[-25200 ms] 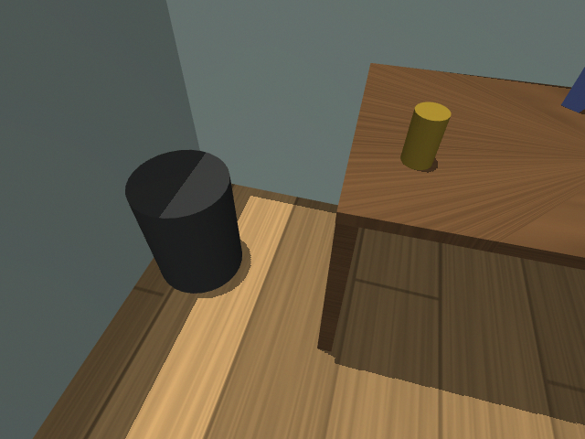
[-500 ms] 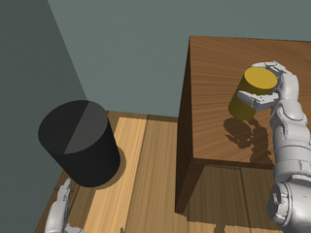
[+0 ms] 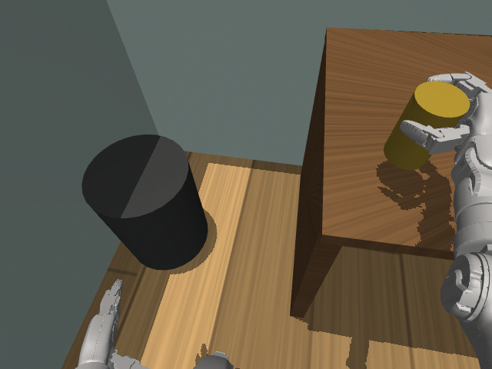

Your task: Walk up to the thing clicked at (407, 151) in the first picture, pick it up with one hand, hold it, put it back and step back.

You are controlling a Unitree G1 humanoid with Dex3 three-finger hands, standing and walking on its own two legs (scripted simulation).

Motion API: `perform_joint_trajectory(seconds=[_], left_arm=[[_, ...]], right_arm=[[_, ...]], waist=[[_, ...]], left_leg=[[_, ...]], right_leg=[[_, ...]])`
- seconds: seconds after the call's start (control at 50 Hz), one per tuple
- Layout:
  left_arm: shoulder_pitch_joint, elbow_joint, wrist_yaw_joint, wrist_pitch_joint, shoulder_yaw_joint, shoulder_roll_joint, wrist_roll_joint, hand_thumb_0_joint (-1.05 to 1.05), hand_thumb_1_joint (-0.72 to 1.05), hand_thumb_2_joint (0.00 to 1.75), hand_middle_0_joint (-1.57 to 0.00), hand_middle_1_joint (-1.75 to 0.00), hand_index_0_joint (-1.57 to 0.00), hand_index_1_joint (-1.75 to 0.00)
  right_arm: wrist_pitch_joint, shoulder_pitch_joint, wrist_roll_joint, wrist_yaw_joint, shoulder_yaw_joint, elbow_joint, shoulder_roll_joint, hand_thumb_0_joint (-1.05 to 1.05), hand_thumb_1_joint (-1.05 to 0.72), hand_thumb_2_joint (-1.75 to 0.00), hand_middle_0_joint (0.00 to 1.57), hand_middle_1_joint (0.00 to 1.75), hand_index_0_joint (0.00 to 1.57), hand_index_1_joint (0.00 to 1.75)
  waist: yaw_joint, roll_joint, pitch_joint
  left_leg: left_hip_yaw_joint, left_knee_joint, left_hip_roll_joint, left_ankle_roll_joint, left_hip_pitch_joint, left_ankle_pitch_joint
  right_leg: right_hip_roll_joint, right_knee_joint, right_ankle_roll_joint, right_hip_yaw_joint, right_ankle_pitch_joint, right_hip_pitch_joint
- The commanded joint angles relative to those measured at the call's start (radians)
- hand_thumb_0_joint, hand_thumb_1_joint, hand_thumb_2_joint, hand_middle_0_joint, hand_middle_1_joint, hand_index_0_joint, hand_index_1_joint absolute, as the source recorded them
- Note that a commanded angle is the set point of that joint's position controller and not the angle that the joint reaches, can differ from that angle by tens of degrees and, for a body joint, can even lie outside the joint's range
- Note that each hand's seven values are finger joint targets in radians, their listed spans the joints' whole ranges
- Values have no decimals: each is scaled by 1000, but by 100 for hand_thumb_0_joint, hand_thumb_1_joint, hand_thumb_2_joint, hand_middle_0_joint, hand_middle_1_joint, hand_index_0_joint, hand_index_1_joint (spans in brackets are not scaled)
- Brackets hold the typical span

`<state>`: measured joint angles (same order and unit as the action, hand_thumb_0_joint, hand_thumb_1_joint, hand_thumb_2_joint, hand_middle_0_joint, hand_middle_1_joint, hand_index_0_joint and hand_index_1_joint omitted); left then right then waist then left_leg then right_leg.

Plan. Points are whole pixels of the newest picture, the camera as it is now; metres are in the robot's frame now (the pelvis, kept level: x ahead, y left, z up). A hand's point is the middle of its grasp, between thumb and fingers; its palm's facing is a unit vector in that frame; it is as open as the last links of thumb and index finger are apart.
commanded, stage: crouch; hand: right
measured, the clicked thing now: (421, 128) +0.50 -0.19 +0.11
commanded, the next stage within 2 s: lower in 0.08 s
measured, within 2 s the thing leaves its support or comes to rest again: rests again in 1.18 s
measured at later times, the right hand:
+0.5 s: hand (425, 126) +0.53 -0.21 +0.10, palm faces +0.16 +0.99 -0.02, open 10.5 cm
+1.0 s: hand (426, 120) +0.54 -0.21 +0.10, palm faces +0.17 +0.98 -0.02, open 10.3 cm
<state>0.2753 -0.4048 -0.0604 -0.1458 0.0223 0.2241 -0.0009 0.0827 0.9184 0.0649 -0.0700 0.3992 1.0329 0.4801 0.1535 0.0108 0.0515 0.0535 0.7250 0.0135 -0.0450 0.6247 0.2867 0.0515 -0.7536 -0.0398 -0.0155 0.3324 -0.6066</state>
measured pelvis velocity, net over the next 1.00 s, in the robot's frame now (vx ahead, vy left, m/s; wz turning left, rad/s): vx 0.02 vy -0.01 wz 0.00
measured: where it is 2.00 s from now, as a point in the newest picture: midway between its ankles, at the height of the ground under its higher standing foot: outside the picture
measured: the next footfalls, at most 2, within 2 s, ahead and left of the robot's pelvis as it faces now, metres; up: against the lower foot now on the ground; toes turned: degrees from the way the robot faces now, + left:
none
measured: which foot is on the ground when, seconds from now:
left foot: down 0.00-1.00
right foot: down 0.00-1.00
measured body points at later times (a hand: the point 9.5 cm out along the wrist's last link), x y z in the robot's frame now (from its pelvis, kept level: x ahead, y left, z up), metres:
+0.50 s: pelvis +0.01 -0.01 -0.01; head +0.10 -0.03 +0.43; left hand +0.16 +0.26 -0.05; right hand +0.52 -0.26 +0.10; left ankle +0.04 +0.15 -0.71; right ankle +0.02 -0.14 -0.71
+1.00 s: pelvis +0.02 -0.01 -0.02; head +0.12 -0.03 +0.42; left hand +0.17 +0.27 -0.05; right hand +0.53 -0.27 +0.10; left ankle +0.04 +0.15 -0.71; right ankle +0.02 -0.14 -0.71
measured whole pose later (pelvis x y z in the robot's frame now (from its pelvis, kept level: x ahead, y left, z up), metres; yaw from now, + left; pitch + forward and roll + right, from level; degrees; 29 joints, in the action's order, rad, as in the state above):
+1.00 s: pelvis +0.02 -0.01 -0.02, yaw +0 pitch +18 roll +2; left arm 0.29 -0.25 -0.03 -0.12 0.04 0.24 0.03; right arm 0.21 0.92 0.03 -0.08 0.44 1.06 0.54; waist 0.20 0.00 0.11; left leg 0.04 0.86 0.00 -0.05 0.81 0.36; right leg 0.06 -0.92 -0.04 -0.03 0.43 -0.81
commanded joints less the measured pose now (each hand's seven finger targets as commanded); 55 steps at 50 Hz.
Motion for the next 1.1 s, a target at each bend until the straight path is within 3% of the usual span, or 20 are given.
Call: perform_joint_trajectory(seconds=[0.0,0.28,0.54,0.58,0.62,0.66,0.68,0.74,0.78,0.8,0.84,0.86,0.9,0.92,0.94,0.96,0.98,1.02,1.04,1.08], left_arm=[[-96,192,-19,-51,58,149,5,0,-53,4,-5,-4,-5,-4],[-43,171,-3,-40,35,126,11,0,-56,5,-5,-4,-5,-5],[-40,326,3,-40,94,193,30,0,-56,6,-5,-4,-4,-5],[10,227,7,-28,67,152,34,0,-57,7,-4,-4,-3,-5],[-63,194,14,-31,41,122,33,0,-57,7,-5,-4,-4,-5],[-159,387,3,-43,93,213,41,0,-56,5,-5,-3,-4,-5],[-103,382,4,-36,76,200,48,0,-57,6,-6,-4,-5,-5],[107,125,26,8,42,117,31,0,-50,2,-5,-5,-6,-4],[-150,499,8,-26,139,260,33,0,-52,2,-6,-4,-6,-4],[-75,458,4,-16,131,239,38,0,-52,3,-5,-4,-6,-4],[224,48,26,27,70,114,34,0,-51,3,-5,-5,-6,-4],[100,137,32,13,71,119,15,0,-50,2,-6,-6,-7,-4],[-276,672,7,-42,154,281,27,0,-53,3,-6,-4,-6,-4],[10,407,4,-10,144,233,44,0,-56,6,-5,-4,-4,-4],[140,238,17,8,84,160,38,0,-55,6,-4,-4,-4,-5],[251,-54,35,37,48,53,24,0,-56,7,-5,-4,-4,-5],[54,164,37,16,38,80,0,0,-54,5,-5,-5,-5,-5],[-345,727,15,-34,147,277,25,0,-58,6,-6,-3,-4,-5],[-100,537,16,-12,132,230,38,0,-55,5,-5,-4,-4,-4],[371,-74,42,58,46,52,22,0,-51,3,-5,-5,-6,-4]], right_arm=[[157,740,22,25,65,-352,387,0,-13,-126,124,139,128,139],[186,623,11,-8,37,-76,310,0,-13,-120,121,133,125,133],[280,786,14,-2,122,-384,462,0,-19,-124,122,135,126,135],[276,729,10,6,98,-288,409,0,-17,-123,122,135,126,135],[245,460,2,-9,-10,75,161,0,-16,-125,122,136,126,136],[304,766,-22,6,109,-329,460,0,-16,-126,122,137,127,137],[311,878,-29,0,95,-418,479,0,-8,-124,125,138,130,138],[219,328,-9,-18,26,187,213,0,-1,-100,116,118,119,118],[299,832,-11,4,185,-453,567,0,6,-85,113,106,116,106],[289,868,-21,1,140,-494,543,0,8,-83,114,105,116,105],[186,309,-1,-32,-28,130,111,0,14,-79,113,103,115,103],[204,314,24,-28,11,121,140,0,19,-72,110,97,112,97],[314,931,-5,-3,210,-581,613,0,21,-59,104,85,106,85],[302,945,-11,-10,147,-655,565,0,26,-66,98,88,101,89],[209,594,-15,-35,-22,-304,214,0,22,-66,97,87,98,87],[131,244,-9,-49,-55,47,6,0,14,-74,103,95,105,95],[137,171,4,-35,22,252,113,0,7,-79,108,99,110,99],[260,792,-22,-13,204,-442,537,0,14,-78,115,103,118,103],[264,939,-26,-28,122,-592,511,0,17,-77,107,96,110,96],[113,237,-24,-58,-25,110,77,0,5,-63,103,85,103,86]], waist=[[-13,-158,568],[47,-126,455],[37,-267,772],[41,-269,697],[68,-135,463],[32,-259,835],[35,-341,916],[64,-150,362],[36,-253,926],[43,-324,941],[100,-132,247],[88,-80,261],[23,-227,1070],[37,-371,994],[96,-203,548],[91,-106,112],[80,-11,195],[34,-144,1010],[34,-315,1029],[88,-152,133]], left_leg=[[-56,-73,-28,38,-198,-198],[-73,-42,-49,39,-57,-227],[-75,48,-56,48,-44,-305],[-69,57,-51,50,-34,-316],[-76,46,-56,49,39,-226],[-63,67,-52,46,-77,-296],[-68,75,-57,47,-68,-318],[-88,45,-58,47,36,-238],[-61,79,-46,41,-174,-378],[-61,87,-50,42,-142,-385],[-97,39,-66,46,97,-203],[-91,45,-60,47,98,-183],[-62,97,-44,38,-187,-402],[-59,107,-51,47,-115,-408],[-86,81,-65,44,32,-324],[-91,55,-60,54,145,-186],[-83,40,-55,45,100,-174],[-39,103,-25,32,-253,-409],[-46,119,-38,41,-188,-418],[-85,57,-58,50,161,-167]], right_leg=[[-41,60,41,27,-154,247],[-24,23,35,13,-232,199],[-15,-86,18,-8,-471,334],[-22,-104,23,1,-446,271],[-26,-81,34,-1,-276,84],[-18,-100,27,1,-358,242],[-13,-113,18,1,-449,344],[-31,-75,29,1,-301,60],[-21,-102,30,5,-398,243],[-21,-120,30,15,-448,326],[-31,-77,35,5,-266,53],[-29,-67,42,-7,-210,-23],[-17,-124,37,3,-455,337],[-21,-149,29,12,-525,400],[-21,-132,29,2,-463,241],[-39,-87,38,7,-272,-26],[-37,-89,50,0,-187,-78],[-28,-124,49,20,-336,165],[-31,-138,38,26,-408,286],[-38,-97,37,12,-233,-26]])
